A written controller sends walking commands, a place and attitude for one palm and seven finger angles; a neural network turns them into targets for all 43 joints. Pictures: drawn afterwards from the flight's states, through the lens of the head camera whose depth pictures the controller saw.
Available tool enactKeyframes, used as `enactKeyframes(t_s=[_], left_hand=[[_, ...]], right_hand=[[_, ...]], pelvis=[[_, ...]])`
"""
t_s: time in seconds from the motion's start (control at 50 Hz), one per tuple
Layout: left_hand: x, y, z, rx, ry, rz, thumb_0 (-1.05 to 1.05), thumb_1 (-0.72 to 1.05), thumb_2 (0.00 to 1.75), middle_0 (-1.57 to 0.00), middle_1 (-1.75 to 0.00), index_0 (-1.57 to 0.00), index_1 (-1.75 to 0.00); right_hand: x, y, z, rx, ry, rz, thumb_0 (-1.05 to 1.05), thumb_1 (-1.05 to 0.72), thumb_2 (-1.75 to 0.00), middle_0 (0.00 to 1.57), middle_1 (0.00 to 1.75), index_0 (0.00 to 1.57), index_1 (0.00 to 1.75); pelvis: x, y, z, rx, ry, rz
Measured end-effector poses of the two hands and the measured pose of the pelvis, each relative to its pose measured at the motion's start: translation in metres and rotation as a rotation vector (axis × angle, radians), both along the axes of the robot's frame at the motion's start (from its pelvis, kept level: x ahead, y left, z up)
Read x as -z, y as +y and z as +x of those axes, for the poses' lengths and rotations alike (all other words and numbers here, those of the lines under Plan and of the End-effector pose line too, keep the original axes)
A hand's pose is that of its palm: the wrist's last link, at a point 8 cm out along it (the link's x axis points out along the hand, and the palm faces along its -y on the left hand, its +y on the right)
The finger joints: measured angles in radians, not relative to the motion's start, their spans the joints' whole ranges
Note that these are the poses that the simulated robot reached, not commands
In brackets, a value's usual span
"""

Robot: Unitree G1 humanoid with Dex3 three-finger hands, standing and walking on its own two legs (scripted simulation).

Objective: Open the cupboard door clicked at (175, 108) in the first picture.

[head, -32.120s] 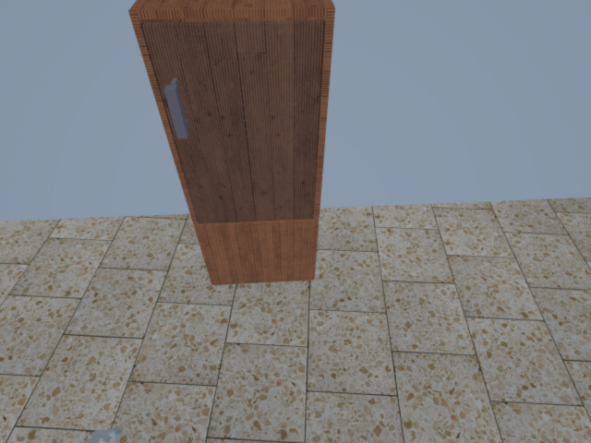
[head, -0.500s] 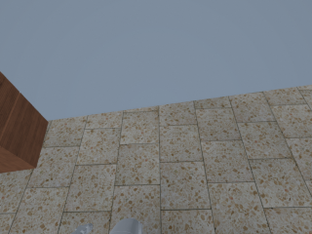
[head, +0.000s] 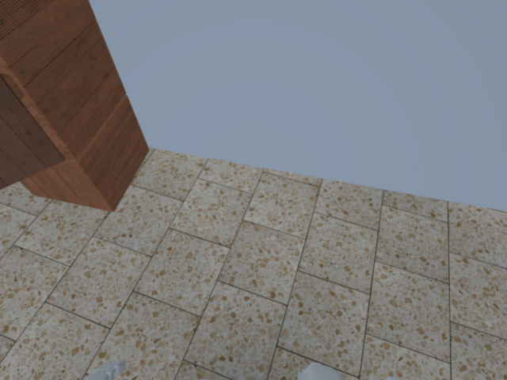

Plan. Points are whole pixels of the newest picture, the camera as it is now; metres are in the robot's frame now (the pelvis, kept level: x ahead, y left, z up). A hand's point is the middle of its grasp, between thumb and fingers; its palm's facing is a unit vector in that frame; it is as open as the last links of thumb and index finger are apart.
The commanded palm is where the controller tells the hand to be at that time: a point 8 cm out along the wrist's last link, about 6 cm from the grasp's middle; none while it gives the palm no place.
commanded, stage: turn to face it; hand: left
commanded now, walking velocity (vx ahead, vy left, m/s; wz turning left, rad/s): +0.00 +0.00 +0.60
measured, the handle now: out of the picture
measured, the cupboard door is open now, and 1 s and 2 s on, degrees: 50 50 50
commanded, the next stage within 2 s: take the last steps up to it in 1.12 s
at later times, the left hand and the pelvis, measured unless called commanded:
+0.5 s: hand out of the picture +0.00 +0.18 -0.17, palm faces +0.37 -0.90 -0.24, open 7.3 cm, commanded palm none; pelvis +0.02 -0.03 -0.01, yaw +21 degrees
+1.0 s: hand out of the picture +0.04 +0.18 -0.15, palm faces +0.51 -0.81 -0.28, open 7.4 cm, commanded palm none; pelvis +0.04 -0.05 -0.01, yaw +32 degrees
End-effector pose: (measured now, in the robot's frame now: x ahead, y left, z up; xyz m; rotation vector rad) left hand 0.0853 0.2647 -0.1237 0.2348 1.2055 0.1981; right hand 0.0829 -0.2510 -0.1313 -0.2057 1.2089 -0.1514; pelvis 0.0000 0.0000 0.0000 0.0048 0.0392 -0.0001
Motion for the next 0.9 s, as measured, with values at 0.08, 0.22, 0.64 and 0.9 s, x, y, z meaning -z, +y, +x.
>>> enactKeyframes(t_s=[0.08,0.22,0.64,0.9], left_hand=[[-0.005,-0.020,0.009,-0.016,-0.052,0.013,0.00,0.91,0.89,-0.20,-0.30,-0.19,-0.30],[-0.014,-0.054,-0.016,-0.094,-0.065,0.019,0.00,0.90,0.89,-0.20,-0.30,-0.20,-0.30],[0.028,-0.019,-0.142,-0.471,0.110,-0.057,0.01,0.91,0.89,-0.20,-0.30,-0.20,-0.30],[-0.002,-0.021,-0.096,-0.500,-0.048,-0.014,0.00,0.91,0.89,-0.20,-0.30,-0.19,-0.30]], right_hand=[[0.014,-0.013,0.001,-0.014,0.033,0.033,0.00,-0.90,-0.90,0.20,0.30,0.21,0.30],[0.023,-0.036,0.021,-0.068,0.070,0.054,0.00,-0.91,-0.90,0.20,0.30,0.20,0.30],[-0.009,0.051,0.137,-0.446,-0.079,-0.030,0.00,-0.91,-0.90,0.19,0.30,0.20,0.30],[-0.001,0.042,0.114,-0.484,0.047,0.009,0.00,-0.90,-0.90,0.20,0.30,0.21,0.30]], pelvis=[[0.005,-0.019,0.003,-0.046,0.000,0.008],[0.002,-0.040,0.009,-0.148,-0.025,0.032],[0.010,-0.011,0.016,-0.424,-0.024,-0.004],[-0.003,-0.027,0.030,-0.517,-0.016,-0.005]])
